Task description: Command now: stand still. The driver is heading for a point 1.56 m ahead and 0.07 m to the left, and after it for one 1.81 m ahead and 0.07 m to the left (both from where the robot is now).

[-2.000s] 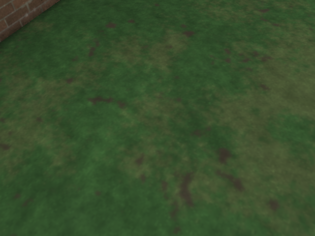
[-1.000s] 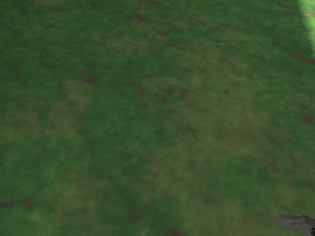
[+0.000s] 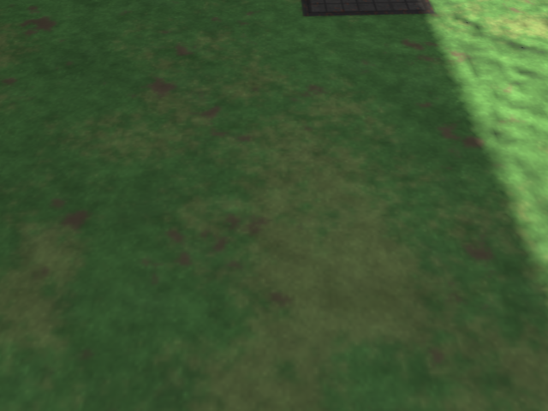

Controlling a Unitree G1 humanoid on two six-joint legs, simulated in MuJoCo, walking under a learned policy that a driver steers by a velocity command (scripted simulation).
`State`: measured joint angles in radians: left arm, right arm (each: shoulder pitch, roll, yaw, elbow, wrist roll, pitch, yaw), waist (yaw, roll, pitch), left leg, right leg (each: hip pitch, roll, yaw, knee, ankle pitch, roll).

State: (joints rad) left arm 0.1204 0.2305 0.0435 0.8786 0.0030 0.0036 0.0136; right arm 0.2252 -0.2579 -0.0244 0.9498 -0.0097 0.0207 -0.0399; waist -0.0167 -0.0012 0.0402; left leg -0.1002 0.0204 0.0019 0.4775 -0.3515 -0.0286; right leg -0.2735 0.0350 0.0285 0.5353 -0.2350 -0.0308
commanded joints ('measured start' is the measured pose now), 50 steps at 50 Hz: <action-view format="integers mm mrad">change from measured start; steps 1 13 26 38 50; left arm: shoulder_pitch -40 -42 -24 -72 238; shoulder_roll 114 105 88 46 60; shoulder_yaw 26 21 11 9 -3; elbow -26 83 162 148 201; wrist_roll -1 -4 -6 -25 -7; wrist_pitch -9 2 9 -61 -120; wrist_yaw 9 17 21 -5 -36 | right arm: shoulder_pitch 40 103 166 257 30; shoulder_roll -98 -62 -28 -144 -77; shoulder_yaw -20 -7 4 -45 -49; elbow -9 63 103 106 -36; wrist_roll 0 0 1 34 42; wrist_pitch -12 -33 -44 -71 -146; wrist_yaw -5 -5 -6 -13 37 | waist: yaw -1 9 16 -27 51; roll -15 -9 5 191 -53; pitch -41 -9 5 153 52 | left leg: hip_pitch -98 -144 -166 -127 -694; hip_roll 19 12 10 298 104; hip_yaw -15 -6 -5 -411 -70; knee -76 -91 -104 -322 687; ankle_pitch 131 81 77 -451 111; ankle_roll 9 15 24 248 109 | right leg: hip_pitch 102 95 95 -230 329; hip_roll -82 -64 -51 -21 -277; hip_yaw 94 77 59 -64 279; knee -92 -114 -111 220 -377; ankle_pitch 201 93 103 -150 61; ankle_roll -45 -33 -25 -21 -163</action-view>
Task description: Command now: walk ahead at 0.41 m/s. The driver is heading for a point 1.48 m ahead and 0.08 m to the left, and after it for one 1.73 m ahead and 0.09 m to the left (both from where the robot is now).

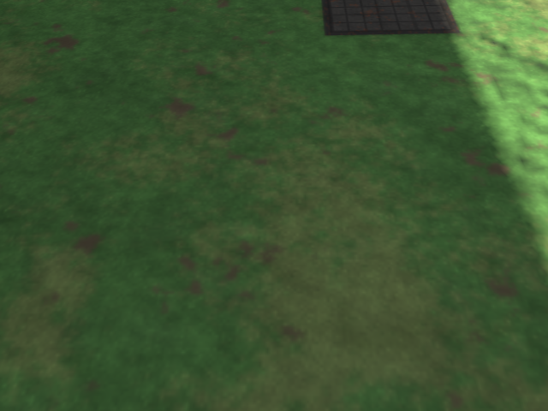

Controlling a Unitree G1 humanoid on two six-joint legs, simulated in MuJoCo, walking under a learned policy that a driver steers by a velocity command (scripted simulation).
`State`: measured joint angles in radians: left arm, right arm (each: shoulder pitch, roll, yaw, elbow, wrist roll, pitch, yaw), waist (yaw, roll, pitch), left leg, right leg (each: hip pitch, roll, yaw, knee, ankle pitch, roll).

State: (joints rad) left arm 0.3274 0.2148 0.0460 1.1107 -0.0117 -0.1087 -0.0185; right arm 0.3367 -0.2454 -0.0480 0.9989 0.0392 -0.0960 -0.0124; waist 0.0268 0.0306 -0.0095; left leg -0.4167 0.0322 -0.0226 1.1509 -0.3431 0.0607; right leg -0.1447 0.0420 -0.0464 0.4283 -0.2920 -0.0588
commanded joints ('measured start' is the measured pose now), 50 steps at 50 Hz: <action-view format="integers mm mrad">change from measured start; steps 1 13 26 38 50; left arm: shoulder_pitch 54 152 34 -400 -105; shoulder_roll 72 165 85 84 150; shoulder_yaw -9 11 13 5 31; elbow -27 -28 -129 -282 -216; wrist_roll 10 -8 -8 -6 10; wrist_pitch -1 26 26 9 3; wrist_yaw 1 40 36 1 -6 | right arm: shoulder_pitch -80 -431 -153 87 -63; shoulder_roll -77 -61 -77 -147 -138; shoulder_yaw -27 0 -14 -28 -22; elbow -86 -237 -101 -14 -91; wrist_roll -9 -8 -44 -25 -1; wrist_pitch -22 -7 -27 3 -33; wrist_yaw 15 54 57 5 11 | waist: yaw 3 18 8 -103 31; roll -101 -101 38 10 -89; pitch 92 155 13 108 -69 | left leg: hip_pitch -350 -195 162 385 -311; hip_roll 96 27 179 181 72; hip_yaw -26 47 -181 -44 -44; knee -23 -604 -1033 -1034 111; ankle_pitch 126 348 214 319 -15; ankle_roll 9 -3 176 139 1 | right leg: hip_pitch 188 190 -390 -532 171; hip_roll -262 -290 -201 -139 -337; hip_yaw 297 110 116 55 413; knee -276 -293 729 131 -189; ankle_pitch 195 425 45 405 112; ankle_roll -126 -107 3 44 -182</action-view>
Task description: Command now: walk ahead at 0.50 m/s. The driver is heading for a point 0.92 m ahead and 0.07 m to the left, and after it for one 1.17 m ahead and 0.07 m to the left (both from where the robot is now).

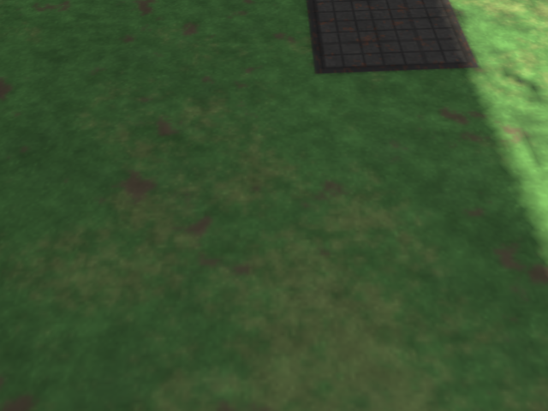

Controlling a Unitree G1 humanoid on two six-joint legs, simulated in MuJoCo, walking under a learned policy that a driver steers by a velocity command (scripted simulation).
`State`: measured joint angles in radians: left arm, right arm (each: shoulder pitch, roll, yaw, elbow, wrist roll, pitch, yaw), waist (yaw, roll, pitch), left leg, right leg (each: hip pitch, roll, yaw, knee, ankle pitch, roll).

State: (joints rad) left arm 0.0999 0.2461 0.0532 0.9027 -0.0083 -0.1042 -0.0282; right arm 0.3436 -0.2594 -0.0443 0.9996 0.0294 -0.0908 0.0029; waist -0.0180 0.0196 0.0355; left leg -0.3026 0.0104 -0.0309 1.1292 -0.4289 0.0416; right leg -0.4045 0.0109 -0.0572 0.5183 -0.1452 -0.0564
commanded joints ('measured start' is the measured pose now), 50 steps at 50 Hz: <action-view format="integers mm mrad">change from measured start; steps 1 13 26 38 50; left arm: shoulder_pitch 87 242 218 192 119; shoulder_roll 91 146 98 132 37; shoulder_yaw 15 18 10 22 23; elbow -11 74 89 127 54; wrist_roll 15 7 -1 13 -12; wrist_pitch -7 12 99 106 18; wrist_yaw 1 39 69 75 57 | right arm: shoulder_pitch -60 -317 -272 -240 120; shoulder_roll -114 -24 -78 -87 -204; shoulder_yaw -33 -14 -8 -17 -86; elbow -89 -171 -127 -79 36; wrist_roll -3 -25 -50 -25 -4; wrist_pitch -26 0 25 69 14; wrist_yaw -10 6 3 -34 -9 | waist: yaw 37 67 46 35 -96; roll -89 -80 74 -130 266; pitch -83 1 -151 15 -76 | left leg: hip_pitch -357 -225 68 -6 498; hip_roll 128 54 252 -5 271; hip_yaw -43 58 -228 39 -408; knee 69 -541 -832 -720 -878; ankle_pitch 123 580 508 -104 50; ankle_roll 20 -37 187 -6 190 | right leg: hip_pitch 331 249 -21 6 -296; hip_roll -269 -165 -94 -110 -9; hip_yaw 350 50 127 147 -7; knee -312 -340 510 -204 345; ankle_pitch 15 450 -391 -527 -229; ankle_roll -165 -121 103 -23 42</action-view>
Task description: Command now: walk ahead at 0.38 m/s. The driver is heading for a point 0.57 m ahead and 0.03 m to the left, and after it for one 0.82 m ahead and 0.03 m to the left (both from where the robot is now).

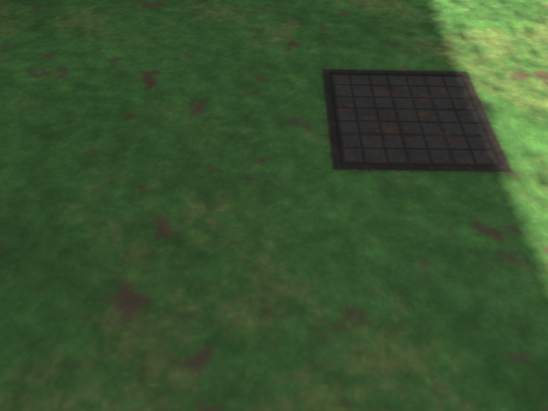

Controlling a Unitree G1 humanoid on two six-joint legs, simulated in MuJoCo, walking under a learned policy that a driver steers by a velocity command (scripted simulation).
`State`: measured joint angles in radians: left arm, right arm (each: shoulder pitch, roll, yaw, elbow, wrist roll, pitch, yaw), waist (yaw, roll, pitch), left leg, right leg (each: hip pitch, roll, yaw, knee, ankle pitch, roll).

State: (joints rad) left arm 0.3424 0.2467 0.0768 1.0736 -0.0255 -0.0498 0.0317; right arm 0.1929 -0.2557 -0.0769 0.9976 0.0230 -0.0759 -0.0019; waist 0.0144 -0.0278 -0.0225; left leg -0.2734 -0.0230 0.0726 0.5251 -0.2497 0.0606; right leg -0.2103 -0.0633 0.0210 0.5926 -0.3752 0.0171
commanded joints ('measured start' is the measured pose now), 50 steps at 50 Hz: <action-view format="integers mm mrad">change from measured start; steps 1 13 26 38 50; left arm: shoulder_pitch -169 -411 -144 -130 29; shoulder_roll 75 16 120 112 48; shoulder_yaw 6 -17 13 2 -19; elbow -137 -212 -162 -127 -223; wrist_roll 4 2 17 51 69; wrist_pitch -53 -46 -59 -71 -10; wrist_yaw -3 -51 -62 -13 1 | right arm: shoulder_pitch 320 228 118 -48 92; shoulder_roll -183 -139 -106 -44 -324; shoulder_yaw -38 1 3 -19 -80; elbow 52 19 -38 -99 -222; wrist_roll -9 -16 30 -8 -41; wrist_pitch -13 -14 -46 12 23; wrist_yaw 5 -16 -9 4 21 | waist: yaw -145 -81 46 -14 -3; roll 301 113 -30 -6 286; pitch -8 122 -65 98 -324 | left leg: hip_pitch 473 166 -432 -410 564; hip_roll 421 222 116 132 390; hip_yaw -725 -149 -167 -161 -666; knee -327 -419 790 288 8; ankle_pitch -159 234 -118 359 1060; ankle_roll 258 129 11 -25 378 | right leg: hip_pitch -622 -409 262 45 -369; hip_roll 58 1 -255 -140 141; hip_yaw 0 -70 416 -120 -116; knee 502 31 -363 -488 801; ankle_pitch -179 393 36 491 -355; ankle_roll -34 -26 -241 -165 62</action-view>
